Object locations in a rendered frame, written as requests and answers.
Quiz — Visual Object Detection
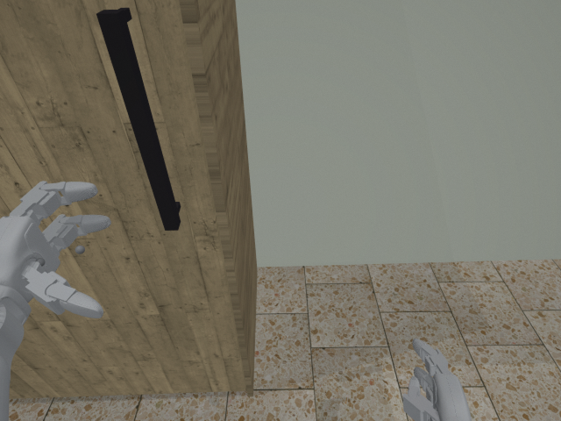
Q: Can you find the left robot forearm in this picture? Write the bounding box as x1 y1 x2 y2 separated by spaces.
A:
0 284 32 421

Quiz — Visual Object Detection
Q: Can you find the robot right hand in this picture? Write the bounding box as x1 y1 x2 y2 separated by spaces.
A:
403 339 472 421

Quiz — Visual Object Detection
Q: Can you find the robot left hand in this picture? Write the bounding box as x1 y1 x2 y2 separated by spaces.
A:
0 181 111 318

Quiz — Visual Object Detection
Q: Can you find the handle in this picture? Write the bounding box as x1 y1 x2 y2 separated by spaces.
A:
96 8 181 231

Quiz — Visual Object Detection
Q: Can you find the wardrobe door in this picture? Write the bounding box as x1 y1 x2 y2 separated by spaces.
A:
0 0 246 399

